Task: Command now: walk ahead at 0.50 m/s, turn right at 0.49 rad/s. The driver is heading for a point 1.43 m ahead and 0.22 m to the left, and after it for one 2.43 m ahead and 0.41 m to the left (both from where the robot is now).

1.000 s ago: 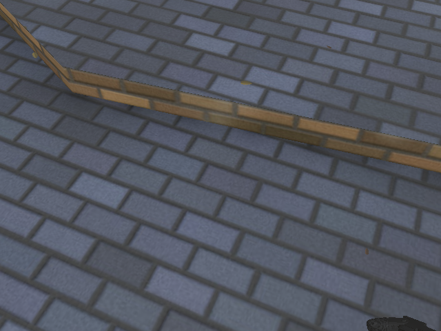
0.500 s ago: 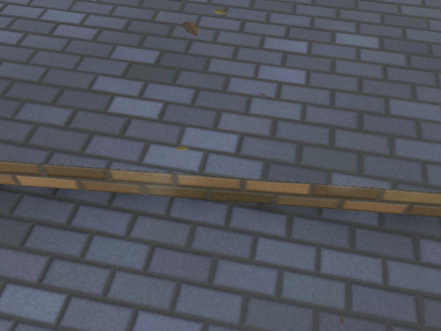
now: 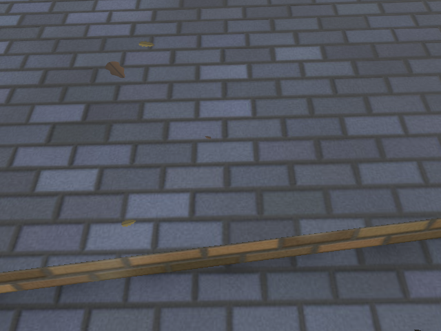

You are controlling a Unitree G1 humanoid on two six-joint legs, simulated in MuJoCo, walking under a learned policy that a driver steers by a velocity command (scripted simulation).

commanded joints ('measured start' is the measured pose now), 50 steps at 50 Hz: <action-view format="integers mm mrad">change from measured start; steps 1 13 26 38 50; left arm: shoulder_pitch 72 -40 -369 -159 118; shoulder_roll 157 91 31 55 62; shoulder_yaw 33 -11 -62 -30 -10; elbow -30 -58 -163 -122 0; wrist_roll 7 34 25 28 56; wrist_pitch -8 -10 -20 -51 -68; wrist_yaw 10 -14 -13 23 23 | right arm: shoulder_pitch -136 211 376 302 -82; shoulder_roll -75 -90 -140 -39 16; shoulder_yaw -8 -37 -59 -54 -51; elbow -106 47 162 91 -119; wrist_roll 4 13 23 -2 -4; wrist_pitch -27 -58 -53 12 64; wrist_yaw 4 -17 -14 3 -31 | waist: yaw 24 -69 -112 -80 -42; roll -105 40 68 -143 -72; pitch -6 -34 -29 -68 87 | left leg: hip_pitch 3 530 502 43 -694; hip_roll -56 142 59 -41 -41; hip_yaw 46 -254 -144 18 -32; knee -103 -523 -467 452 1140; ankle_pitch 38 -54 280 -227 -390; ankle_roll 20 240 235 89 115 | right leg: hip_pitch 53 -489 -381 -65 144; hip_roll -262 -164 -158 -420 -538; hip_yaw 180 -23 -167 7 -94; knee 0 846 316 -101 -143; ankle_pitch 509 -56 143 193 -80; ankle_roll -95 56 148 -21 -56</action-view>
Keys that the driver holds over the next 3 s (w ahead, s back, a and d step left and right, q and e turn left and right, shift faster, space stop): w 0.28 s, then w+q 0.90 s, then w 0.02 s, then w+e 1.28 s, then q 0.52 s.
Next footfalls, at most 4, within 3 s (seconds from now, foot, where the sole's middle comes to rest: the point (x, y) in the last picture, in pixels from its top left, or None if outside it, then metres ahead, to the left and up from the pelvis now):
0.14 left None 0.26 0.13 -0.78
0.60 right None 0.45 -0.09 -0.78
1.24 left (166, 211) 0.76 0.28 -0.64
1.88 right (179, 150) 1.01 0.28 -0.64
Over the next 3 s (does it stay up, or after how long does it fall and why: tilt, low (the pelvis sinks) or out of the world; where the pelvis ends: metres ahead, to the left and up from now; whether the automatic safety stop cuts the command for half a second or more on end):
stays up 1.36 0.32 0.14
